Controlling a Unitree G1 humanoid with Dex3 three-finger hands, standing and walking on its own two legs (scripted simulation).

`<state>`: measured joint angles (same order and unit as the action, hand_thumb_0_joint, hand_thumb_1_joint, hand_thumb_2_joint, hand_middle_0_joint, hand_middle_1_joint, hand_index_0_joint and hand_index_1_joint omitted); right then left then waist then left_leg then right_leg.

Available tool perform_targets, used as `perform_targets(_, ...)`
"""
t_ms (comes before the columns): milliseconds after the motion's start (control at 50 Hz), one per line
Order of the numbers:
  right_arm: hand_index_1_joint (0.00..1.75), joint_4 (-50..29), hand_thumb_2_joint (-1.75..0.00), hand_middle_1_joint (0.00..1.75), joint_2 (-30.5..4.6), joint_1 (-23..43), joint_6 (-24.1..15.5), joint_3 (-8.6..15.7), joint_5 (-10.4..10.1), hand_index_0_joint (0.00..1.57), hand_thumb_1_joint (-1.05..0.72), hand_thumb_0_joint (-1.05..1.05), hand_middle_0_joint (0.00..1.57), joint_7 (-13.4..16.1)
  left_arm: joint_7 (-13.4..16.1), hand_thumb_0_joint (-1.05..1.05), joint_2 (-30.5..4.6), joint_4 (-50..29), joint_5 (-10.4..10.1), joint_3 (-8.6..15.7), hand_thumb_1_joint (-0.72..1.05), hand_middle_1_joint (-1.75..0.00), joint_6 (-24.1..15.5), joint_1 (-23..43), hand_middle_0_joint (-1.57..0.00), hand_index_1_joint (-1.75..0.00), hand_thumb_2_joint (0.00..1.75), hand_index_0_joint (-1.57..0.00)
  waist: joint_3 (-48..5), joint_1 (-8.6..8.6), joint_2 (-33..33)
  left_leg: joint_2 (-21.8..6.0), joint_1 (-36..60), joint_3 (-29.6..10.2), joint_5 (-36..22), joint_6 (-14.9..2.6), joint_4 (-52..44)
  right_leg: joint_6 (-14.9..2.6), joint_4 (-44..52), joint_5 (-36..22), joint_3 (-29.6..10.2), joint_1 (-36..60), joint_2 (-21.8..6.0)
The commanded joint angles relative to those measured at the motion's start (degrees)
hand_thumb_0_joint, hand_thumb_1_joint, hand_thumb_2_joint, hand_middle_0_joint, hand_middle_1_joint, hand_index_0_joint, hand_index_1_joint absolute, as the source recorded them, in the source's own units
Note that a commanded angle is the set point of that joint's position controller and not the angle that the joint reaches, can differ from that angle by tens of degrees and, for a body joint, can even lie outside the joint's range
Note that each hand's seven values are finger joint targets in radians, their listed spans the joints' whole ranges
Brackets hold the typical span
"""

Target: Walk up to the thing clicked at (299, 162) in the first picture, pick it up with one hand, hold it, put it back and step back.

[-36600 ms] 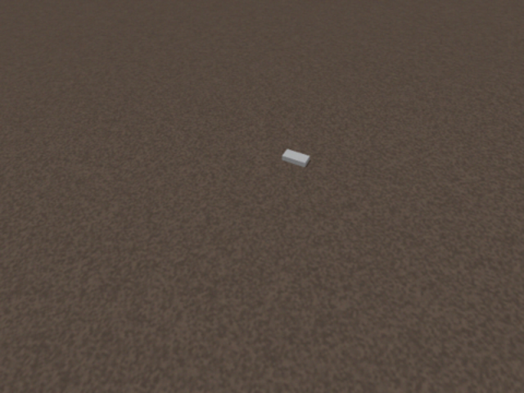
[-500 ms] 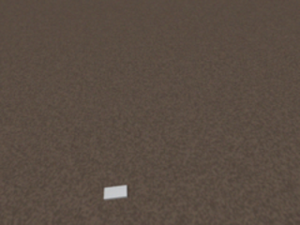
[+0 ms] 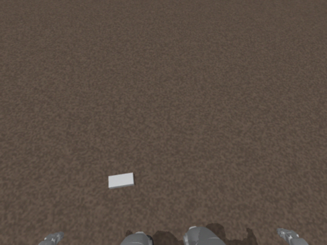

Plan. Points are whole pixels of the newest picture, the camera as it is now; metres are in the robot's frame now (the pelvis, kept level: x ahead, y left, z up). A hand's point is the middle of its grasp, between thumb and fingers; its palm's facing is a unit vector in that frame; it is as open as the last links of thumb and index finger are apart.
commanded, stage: step back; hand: left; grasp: from above
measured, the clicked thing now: (121, 180) +0.48 +0.26 -0.75
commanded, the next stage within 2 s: none
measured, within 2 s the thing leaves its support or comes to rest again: neither
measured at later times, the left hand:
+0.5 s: hand out of the picture -0.02 +0.25 -0.14, palm faces +0.06 -0.91 -0.40, open 7.4 cm
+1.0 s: hand out of the picture -0.24 +0.22 -0.14, palm faces +0.01 -0.91 -0.41, open 7.4 cm
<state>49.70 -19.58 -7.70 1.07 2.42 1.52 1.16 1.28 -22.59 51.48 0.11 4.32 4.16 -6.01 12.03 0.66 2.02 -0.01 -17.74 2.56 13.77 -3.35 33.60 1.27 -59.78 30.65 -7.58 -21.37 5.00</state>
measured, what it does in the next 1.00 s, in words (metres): walks backwards: right foot, then left foot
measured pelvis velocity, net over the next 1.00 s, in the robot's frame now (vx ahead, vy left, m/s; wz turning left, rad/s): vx -0.30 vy -0.05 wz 0.00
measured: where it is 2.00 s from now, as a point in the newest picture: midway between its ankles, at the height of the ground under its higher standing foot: outside the picture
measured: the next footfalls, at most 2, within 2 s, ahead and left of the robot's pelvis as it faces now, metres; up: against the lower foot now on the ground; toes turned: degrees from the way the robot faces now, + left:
right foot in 0.16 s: -0.03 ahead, -0.14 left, +0.00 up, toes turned +0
left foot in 0.52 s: -0.13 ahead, +0.10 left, +0.00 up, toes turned +2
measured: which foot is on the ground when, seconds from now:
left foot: down 0.00-0.20, up 0.22-0.50, down 0.52-0.92, up 0.94-1.00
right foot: up 0.00-0.14, down 0.16-0.54, up 0.56-0.88, down 0.90-1.00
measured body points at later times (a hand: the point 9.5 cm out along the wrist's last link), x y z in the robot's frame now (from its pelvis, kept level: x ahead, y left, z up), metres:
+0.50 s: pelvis -0.14 -0.02 -0.01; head -0.08 -0.02 +0.44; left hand -0.03 +0.30 -0.11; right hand -0.04 -0.34 -0.13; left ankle -0.17 +0.10 -0.72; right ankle -0.07 -0.14 -0.73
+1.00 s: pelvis -0.30 -0.05 -0.01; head -0.25 -0.07 +0.44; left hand -0.24 +0.26 -0.12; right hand -0.16 -0.37 -0.13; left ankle -0.23 +0.09 -0.68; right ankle -0.30 -0.17 -0.73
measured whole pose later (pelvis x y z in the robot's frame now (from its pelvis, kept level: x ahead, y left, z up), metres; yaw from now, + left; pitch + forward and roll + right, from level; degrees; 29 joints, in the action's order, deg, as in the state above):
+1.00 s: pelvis -0.30 -0.05 -0.01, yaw +0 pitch -2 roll +1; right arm 48.1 -23.6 -6.3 3.6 3.1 0.4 1.4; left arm -0.4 -20.4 49.2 1.8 3.9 2.6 -12.2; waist 8.9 -1.9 -2.0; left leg 3.2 -30.0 -6.7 26.7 0.3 56.8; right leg -1.2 -39.2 21.0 -1.9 -15.8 0.6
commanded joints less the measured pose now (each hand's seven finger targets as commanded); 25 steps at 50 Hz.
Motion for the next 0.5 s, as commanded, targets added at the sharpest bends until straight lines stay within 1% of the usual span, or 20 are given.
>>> perform_targets(0,0.3,-4.3,-0.9,0.3,-16.6,-2.2,-0.8,4.4,-0.1,0.2,-0.9,0.0,0.2,1.1,0.1,0.0,-9.7,-5.1,0.5,3.1,0.9,-0.3,-1.9,-1.5,-0.2,-0.3,0.9,-0.2,-15.3,2.02,-8.9,-16.9,14.5,-17.8,-28.0,-11.56,-7.1,-0.31,5.3,-0.2,1.4,-2.6,-2.5)
perform_targets(60,0.3,-5.1,-0.9,0.3,-17.7,0.0,-0.5,4.5,-0.1,0.2,-0.9,0.0,0.2,0.8,-0.8,0.0,-9.5,-4.4,0.7,3.4,0.9,-0.3,-2.0,-5.3,-0.2,-0.3,0.9,-0.2,-17.2,0.68,-10.8,-15.9,9.5,-17.2,-16.6,-9.47,-7.9,-1.62,15.1,-2.8,4.8,3.6,-4.4)
perform_targets(80,0.3,-5.3,-0.9,0.3,-18.3,1.3,-0.3,4.5,-0.2,0.2,-0.9,0.0,0.2,0.6,-1.1,0.0,-9.5,-3.5,0.8,3.5,0.9,-0.3,-2.0,-7.9,-0.2,-0.3,0.9,-0.2,-17.1,-0.5,-10.8,-15.2,5.8,-16.4,-12.7,-8.35,-8.1,-2.18,19.9,-5.3,5.9,7.4,-4.6)
perform_targets(100,0.3,-5.5,-0.9,0.3,-18.0,3.0,-0.1,4.4,-0.3,0.2,-0.9,0.0,0.2,0.4,-1.2,0.0,-8.7,-2.3,0.9,3.6,0.9,-0.3,-2.1,-11.0,-0.2,-0.3,0.9,-0.2,-17.2,-2.22,-10.5,-14.1,2.6,-14.8,-9.7,-6.38,-7.0,-3.23,26.8,-11.0,7.2,11.3,-4.6)
perform_targets(120,0.3,-5.2,-0.9,0.3,-17.4,3.5,0.2,4.2,-0.7,0.2,-0.9,0.0,0.2,0.3,-1.2,0.0,-8.8,-1.4,1.1,3.8,0.9,-0.3,-2.3,-13.1,-0.2,-0.3,0.9,-0.2,-17.2,-2.87,-9.8,-12.3,-0.5,-13.8,-5.8,-4.29,-5.4,-4.06,31.6,-14.4,7.1,14.8,-4.6)
perform_targets(140,0.3,-5.2,-0.9,0.3,-15.4,2.3,0.4,3.6,-1.1,0.2,-0.9,0.0,0.2,0.2,-1.1,0.0,-11.2,-2.0,2.0,4.3,0.9,-0.3,-2.7,-12.8,-0.2,-0.3,0.9,-0.2,-15.1,-2.45,-2.9,-8.2,-7.1,-11.3,0.8,-0.78,-0.3,-6.03,36.6,-10.3,-2.1,14.9,-9.8)
perform_targets(160,0.3,-6.2,-0.9,0.3,-12.5,3.6,0.3,2.9,-1.4,0.2,-0.9,0.0,0.2,0.1,-1.1,0.0,-16.2,-4.2,2.0,5.4,0.9,-0.3,-3.0,-9.4,-0.2,-0.3,0.9,-0.2,-10.8,-2.54,10.6,3.0,-15.2,-6.3,13.1,2.84,10.3,-11.88,43.2,-8.3,-18.4,11.0,-20.4)
perform_targets(180,0.3,-5.5,-0.9,0.3,-13.8,3.7,0.6,3.7,-1.1,0.2,-0.9,0.0,0.2,0.6,-1.1,0.0,-20.2,-7.0,2.2,6.0,0.9,-0.3,-3.0,-4.4,-0.2,-0.3,0.9,-0.2,-8.3,-3.85,14.5,5.5,-10.0,-8.2,21.4,4.14,26.0,-19.86,46.3,-10.7,-25.9,-2.3,-29.8)
perform_targets(200,0.3,-4.4,-0.9,0.3,-14.9,2.2,0.8,3.9,-1.0,0.2,-0.9,0.0,0.2,0.6,-0.8,0.0,-17.1,-8.4,2.0,5.4,0.9,-0.3,-3.3,-1.4,-0.2,-0.3,0.9,-0.2,-6.1,-2.29,9.3,5.3,-8.1,-12.1,18.9,3.95,32.4,-19.04,45.6,-13.8,-22.3,-5.7,-27.9)
perform_targets(220,0.3,-3.2,-0.9,0.3,-14.1,-0.8,0.8,3.7,-1.4,0.2,-0.9,0.0,0.2,0.3,-0.3,0.0,-13.9,-9.0,1.6,4.4,0.9,-0.3,-3.6,2.3,-0.2,-0.3,0.9,-0.2,-6.4,0.48,4.4,7.0,-8.3,-13.9,14.3,3.48,34.3,-15.31,41.9,-24.1,-12.4,-2.1,-21.8)
perform_targets(240,0.3,-2.5,-0.9,0.3,-13.5,-2.9,0.5,3.4,-1.8,0.2,-0.9,0.0,0.2,0.4,-0.1,0.0,-12.7,-9.3,1.8,4.0,0.9,-0.3,-3.8,4.2,-0.2,-0.3,0.9,-0.2,-7.7,2.14,4.6,7.8,-9.1,-12.9,12.3,3.46,34.7,-12.36,39.0,-31.3,-6.1,1.4,-17.9)
perform_targets(260,0.3,-2.6,-0.9,0.3,-13.5,-3.7,0.2,3.1,-1.8,0.2,-0.9,0.0,0.2,0.5,0.1,0.0,-12.8,-9.8,2.1,4.2,0.9,-0.3,-3.7,3.8,-0.2,-0.3,0.9,-0.2,-9.2,1.6,7.2,7.6,-9.0,-11.4,12.0,3.88,35.2,-12.35,38.1,-33.6,-4.6,3.2,-18.0)
perform_targets(300,0.3,-2.7,-0.9,0.3,-14.2,-4.1,0.1,2.9,-1.4,0.2,-0.9,0.0,0.2,0.7,0.2,0.0,-11.7,-10.6,2.1,4.0,0.9,-0.3,-3.8,0.9,-0.2,-0.3,0.9,-0.2,-11.5,-0.61,6.2,6.5,-10.0,-10.5,14.1,4.65,32.6,-13.24,35.3,-38.6,-3.7,10.4,-18.4)
perform_targets(340,0.3,-3.7,-0.9,0.3,-13.4,-2.5,0.2,2.7,-1.2,0.2,-0.9,0.0,0.2,0.8,0.6,0.0,-11.3,-10.5,2.1,3.8,0.9,-0.3,-3.5,-1.9,-0.2,-0.3,0.9,-0.2,-11.7,-2.5,6.3,5.4,-11.9,-9.4,16.0,5.01,27.2,-14.18,34.4,-39.3,-4.2,15.7,-19.7)
perform_targets(380,0.3,-4.6,-0.9,0.3,-12.9,-2.7,0.0,2.7,-1.0,0.2,-0.9,0.0,0.2,0.7,1.0,0.0,-12.1,-11.1,2.1,4.0,0.9,-0.3,-3.3,-2.9,-0.2,-0.3,0.9,-0.2,-13.1,-2.82,8.5,2.3,-10.2,-8.3,16.9,4.53,17.3,-14.17,32.4,-42.3,-5.7,19.3,-21.3)
perform_targets(400,0.3,-4.4,-0.9,0.3,-12.9,-2.8,-0.2,2.7,-0.9,0.2,-0.9,0.0,0.2,0.6,0.9,0.0,-12.2,-10.9,2.0,3.9,0.9,-0.3,-3.1,-3.9,-0.2,-0.3,0.9,-0.2,-14.2,-3.44,8.0,2.2,-8.4,-7.0,16.2,4.21,12.3,-13.65,30.9,-43.8,-4.8,20.3,-20.5)
perform_targets(420,0.3,-3.8,-0.9,0.3,-12.4,-4.3,-0.3,2.8,-0.6,0.2,-0.9,0.0,0.2,0.5,0.8,0.0,-12.3,-11.0,1.7,3.7,0.9,-0.3,-2.8,-3.2,-0.2,-0.3,0.9,-0.2,-15.0,-2.79,8.7,1.6,-5.9,-5.3,15.2,3.78,7.6,-13.14,29.7,-43.8,-3.9,20.0,-20.0)
perform_targets(440,0.3,-3.0,-0.9,0.3,-12.1,-6.6,-0.4,3.0,-0.6,0.2,-0.9,0.0,0.2,0.4,0.6,0.0,-12.6,-11.5,1.3,3.6,0.9,-0.3,-2.6,-2.0,-0.2,-0.3,0.9,-0.2,-16.1,-1.55,8.7,1.3,-2.3,-4.1,10.8,3.16,0.6,-12.39,27.5,-43.2,-3.3,19.2,-19.5)
perform_targets(460,0.3,-2.1,-0.9,0.3,-12.1,-8.3,-0.7,3.4,-0.4,0.2,-0.9,0.0,0.2,0.3,0.3,0.0,-12.8,-11.8,0.9,3.4,0.9,-0.3,-2.2,-1.3,-0.2,-0.3,0.9,-0.2,-16.2,-0.46,6.8,2.1,2.3,-1.8,3.3,2.76,-6.8,-10.75,25.3,-40.9,-1.2,16.1,-18.0)
perform_targets(480,0.3,-1.9,-0.9,0.3,-12.6,-8.8,-1.0,3.7,-0.1,0.2,-0.9,0.0,0.2,0.2,0.1,0.0,-12.0,-11.9,0.8,3.0,0.9,-0.3,-1.8,-1.9,-0.2,-0.3,0.9,-0.2,-16.0,-0.35,4.7,0.7,5.7,-3.1,-5.0,2.4,-12.3,-8.49,23.6,-36.3,-0.4,12.8,-16.6)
